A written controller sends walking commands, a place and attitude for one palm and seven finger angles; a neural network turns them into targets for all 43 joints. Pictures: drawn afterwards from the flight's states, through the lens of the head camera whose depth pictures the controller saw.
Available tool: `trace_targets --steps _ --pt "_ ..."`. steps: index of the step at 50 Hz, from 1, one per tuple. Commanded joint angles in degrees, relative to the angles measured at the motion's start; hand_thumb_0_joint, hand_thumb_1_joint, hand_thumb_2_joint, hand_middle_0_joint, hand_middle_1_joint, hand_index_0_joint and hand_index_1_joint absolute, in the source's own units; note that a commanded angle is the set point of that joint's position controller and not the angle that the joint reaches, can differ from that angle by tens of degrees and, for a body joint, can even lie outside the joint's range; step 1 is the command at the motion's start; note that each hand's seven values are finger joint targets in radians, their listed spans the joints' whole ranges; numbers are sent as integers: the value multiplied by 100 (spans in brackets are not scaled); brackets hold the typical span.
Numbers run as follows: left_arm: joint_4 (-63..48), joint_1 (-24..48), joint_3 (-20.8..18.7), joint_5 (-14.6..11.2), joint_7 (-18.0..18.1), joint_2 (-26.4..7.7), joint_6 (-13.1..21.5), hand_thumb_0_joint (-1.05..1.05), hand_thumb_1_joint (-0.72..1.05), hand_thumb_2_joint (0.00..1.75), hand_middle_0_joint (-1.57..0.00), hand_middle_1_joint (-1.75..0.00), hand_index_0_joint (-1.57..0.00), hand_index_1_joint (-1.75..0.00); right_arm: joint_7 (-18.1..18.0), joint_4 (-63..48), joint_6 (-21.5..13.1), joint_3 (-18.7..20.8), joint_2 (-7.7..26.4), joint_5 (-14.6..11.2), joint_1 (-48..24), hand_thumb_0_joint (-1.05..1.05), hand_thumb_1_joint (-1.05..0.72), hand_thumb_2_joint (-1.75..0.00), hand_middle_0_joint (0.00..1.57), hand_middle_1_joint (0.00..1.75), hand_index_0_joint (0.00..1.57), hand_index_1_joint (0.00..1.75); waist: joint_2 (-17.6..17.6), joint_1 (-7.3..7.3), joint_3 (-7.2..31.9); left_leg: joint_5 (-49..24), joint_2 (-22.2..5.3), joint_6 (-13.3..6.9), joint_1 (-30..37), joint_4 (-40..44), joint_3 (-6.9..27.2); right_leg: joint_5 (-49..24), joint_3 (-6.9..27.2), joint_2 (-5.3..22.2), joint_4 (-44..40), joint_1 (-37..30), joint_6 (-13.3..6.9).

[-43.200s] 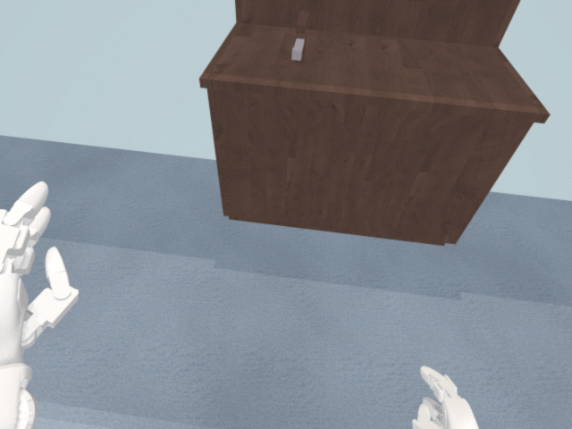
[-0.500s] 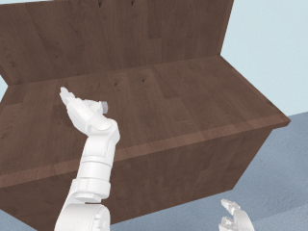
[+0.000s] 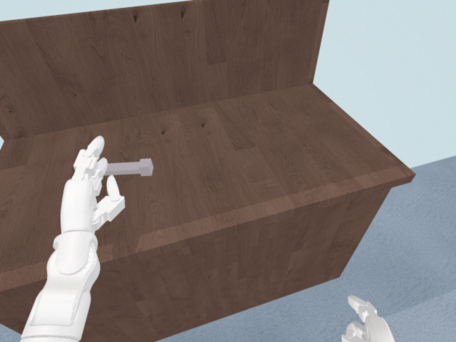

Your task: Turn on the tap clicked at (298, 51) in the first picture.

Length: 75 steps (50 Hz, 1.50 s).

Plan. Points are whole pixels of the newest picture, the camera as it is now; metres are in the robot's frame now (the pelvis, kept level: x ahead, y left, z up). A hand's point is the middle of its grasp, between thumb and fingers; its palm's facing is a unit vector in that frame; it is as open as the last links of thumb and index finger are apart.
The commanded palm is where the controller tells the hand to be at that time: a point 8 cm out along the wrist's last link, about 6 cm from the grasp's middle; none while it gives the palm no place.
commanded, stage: draw the hand back beside the body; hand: left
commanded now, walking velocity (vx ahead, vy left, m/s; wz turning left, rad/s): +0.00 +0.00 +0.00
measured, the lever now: (146, 167) +0.46 +0.24 +0.05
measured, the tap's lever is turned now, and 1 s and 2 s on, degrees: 75 75 75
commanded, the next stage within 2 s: step back with the hand held close in 1.06 s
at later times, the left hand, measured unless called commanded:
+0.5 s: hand (82, 218) +0.24 +0.24 +0.15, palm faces +0.31 -0.91 -0.26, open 7.5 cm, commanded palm +0.20 +0.28 +0.16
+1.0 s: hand (44, 236) +0.20 +0.28 +0.16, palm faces +0.41 -0.86 -0.31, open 7.4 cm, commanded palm +0.16 +0.31 +0.17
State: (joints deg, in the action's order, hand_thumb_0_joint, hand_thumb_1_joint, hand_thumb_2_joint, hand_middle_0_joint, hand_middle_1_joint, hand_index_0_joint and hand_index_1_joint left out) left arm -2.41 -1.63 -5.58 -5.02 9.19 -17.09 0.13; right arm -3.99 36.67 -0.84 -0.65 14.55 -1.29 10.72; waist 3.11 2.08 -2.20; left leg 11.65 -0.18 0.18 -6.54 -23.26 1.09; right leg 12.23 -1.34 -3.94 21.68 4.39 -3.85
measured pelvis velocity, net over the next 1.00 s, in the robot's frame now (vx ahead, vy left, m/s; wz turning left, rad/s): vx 0.01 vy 0.03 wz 0.02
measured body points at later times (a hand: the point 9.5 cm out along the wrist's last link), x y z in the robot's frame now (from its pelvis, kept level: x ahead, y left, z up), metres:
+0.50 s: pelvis +0.01 +0.03 +0.00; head -0.01 +0.01 +0.45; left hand +0.22 +0.29 +0.16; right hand +0.20 -0.18 -0.08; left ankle +0.02 +0.12 -0.74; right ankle +0.00 -0.07 -0.74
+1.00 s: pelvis +0.01 +0.03 +0.00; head -0.01 +0.02 +0.45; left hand +0.18 +0.32 +0.17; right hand +0.21 -0.18 -0.07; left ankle +0.02 +0.12 -0.74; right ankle +0.00 -0.07 -0.74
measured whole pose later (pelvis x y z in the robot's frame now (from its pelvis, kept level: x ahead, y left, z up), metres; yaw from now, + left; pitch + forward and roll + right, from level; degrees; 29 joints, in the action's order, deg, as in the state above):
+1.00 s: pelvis +0.01 +0.03 +0.00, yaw +1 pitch -6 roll -1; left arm -21.6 -22.9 -14.4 -4.5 5.9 -18.8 6.3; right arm -2.5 36.6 -4.4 -1.5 12.6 0.1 9.3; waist 2.6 4.5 -2.4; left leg 11.8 1.8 -2.0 -5.0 -22.3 1.4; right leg 11.6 -1.6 -2.0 18.6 1.5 -1.6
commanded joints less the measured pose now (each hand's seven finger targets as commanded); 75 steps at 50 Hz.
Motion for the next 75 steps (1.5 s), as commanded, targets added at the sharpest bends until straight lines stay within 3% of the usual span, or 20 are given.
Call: trace_targets --steps 1,4,6,10,15,19,23,38,46,48,51,58,59,60,62,63,66,68,73,75 --pt "-1308 1528 -47 88 -205 -548 843 0 90 90 -17 -22 -17 -22 -1 -894 -508 115 417 33 -1048 0 -90 -90 20 30 20 30 -274 -84 707 -329 39 -271 742 384 -115 -410 259 368 -799 368 249" --pt "-1384 1349 -316 106 -239 -764 986 0 90 90 -18 -22 -18 -22 6 -873 -514 141 447 49 -1046 0 -90 -90 20 30 20 30 -470 -32 848 -397 42 -273 722 465 -97 -477 251 372 -823 149 242" --pt "-1508 992 -460 120 -266 -816 1044 0 90 90 -18 -23 -18 -23 16 -890 -489 111 403 73 -1048 0 -90 -90 20 30 20 30 -67 43 896 -563 52 -248 746 535 -88 -618 219 380 -797 7 200" --pt "-1799 624 -834 100 -308 -1078 1077 0 90 90 -18 -24 -18 -24 33 -941 -465 111 398 89 -1098 0 -90 -90 20 30 20 30 -150 100 825 -747 -2 -214 693 590 -54 -772 191 358 -843 -94 174" --pt "-2096 186 -833 85 -360 -950 1025 0 90 90 -19 -26 -19 -26 77 -993 -456 84 359 102 -1114 0 -90 -90 20 30 20 30 120 91 694 -888 -53 -175 694 603 -37 -838 187 344 -861 -83 146" --pt "-2395 -36 -810 76 -358 -898 1019 0 90 90 -19 -27 -19 -27 94 -1031 -502 109 381 120 -1063 0 -90 -90 20 30 20 30 -161 78 793 -976 -98 -173 750 591 14 -909 150 325 -779 -117 149" --pt "-2639 -310 -814 89 -352 -849 996 0 90 90 -19 -28 -19 -28 117 -1017 -534 108 393 132 -1048 0 -90 -90 20 30 20 30 26 85 760 -1136 -111 -144 758 579 52 -987 139 329 -728 -121 133" --pt "-3217 -1648 -1534 38 -298 -1190 991 0 90 90 -20 -30 -20 -30 150 -1005 -612 184 425 142 -961 0 -90 -90 20 30 20 30 36 181 633 -1223 -146 -107 485 425 150 -1007 99 361 -612 -149 111" --pt "-3164 -1336 -1445 78 -236 -1151 996 0 90 90 -20 -30 -20 -30 91 -939 -694 172 448 144 -979 0 -90 -90 20 30 20 30 156 132 504 -858 -110 -121 451 417 211 -683 107 360 -608 39 114" --pt "-3061 -1454 -1451 49 -248 -1130 983 0 90 90 -20 -30 -20 -30 85 -957 -693 174 443 142 -988 0 -90 -90 20 30 20 30 -235 153 473 -828 -111 -147 389 425 218 -659 88 358 -605 18 128" --pt "-3214 -1386 -1486 86 -240 -1176 1021 0 90 90 -20 -30 -20 -30 99 -928 -703 157 423 138 -990 0 -90 -90 20 30 20 30 270 160 532 -786 -88 -112 390 427 220 -628 110 375 -595 -16 96" --pt "-3158 -1569 -1501 56 -253 -1153 1024 0 90 90 -20 -30 -20 -30 96 -952 -733 163 406 135 -1001 0 -90 -90 20 30 20 30 9 169 488 -790 -109 -137 352 406 183 -662 92 381 -607 -3 114" --pt "-3328 -1353 -1583 43 -248 -1274 1046 0 90 90 -20 -30 -20 -30 93 -962 -738 164 416 137 -1013 0 -90 -90 20 30 20 30 41 172 566 -766 -100 -142 381 399 184 -648 106 391 -618 -31 121" --pt "-3890 -167 -2487 12 -141 -2147 1312 0 90 90 -20 -30 -20 -30 36 -1380 -663 24 336 49 -1100 0 -90 -90 20 30 20 30 364 53 -77 -275 -176 -223 -72 218 339 -1036 656 663 -752 506 160" --pt "-2841 -1691 -1916 53 -256 -1273 1265 0 90 90 -20 -30 -20 -30 5 -1065 -512 93 373 125 -871 0 -90 -90 20 30 20 30 -465 -11 250 -587 -227 -252 -15 -71 435 -1658 627 872 -623 657 206" --pt "-2949 -1889 -1740 61 -306 -1107 1232 0 90 90 -20 -30 -20 -30 23 -1173 -450 136 403 118 -854 0 -90 -90 20 30 20 30 -427 -36 509 -830 -280 -256 87 -152 402 -1862 615 936 -498 624 223" --pt "-3312 -2196 -1718 83 -297 -1115 1233 0 90 90 -20 -30 -20 -30 -7 -1282 -353 183 471 119 -800 0 -90 -90 20 30 20 30 88 -10 1057 -1478 -407 -259 145 -136 381 -1896 483 910 -154 512 263" --pt "-3490 -2345 -1790 88 -264 -1198 1195 0 90 90 -20 -30 -20 -30 -29 -1363 -316 221 472 99 -777 0 -90 -90 20 30 20 30 -48 -10 1194 -1625 -466 -249 98 -174 403 -1837 480 901 -63 570 286" --pt "-3789 -2403 -2023 111 -162 -1446 1192 0 90 90 -20 -30 -20 -30 -102 -1461 -277 274 483 80 -777 0 -90 -90 20 30 20 30 -202 -35 1089 -1132 -510 -234 -290 -149 545 -1327 518 880 46 835 271" --pt "-3960 -2388 -2156 131 -108 -1590 1221 0 90 90 -20 -30 -20 -30 -126 -1458 -295 284 502 94 -802 0 -90 -90 20 30 20 30 121 -42 1087 -904 -515 -245 -442 -67 622 -1144 561 874 120 870 240"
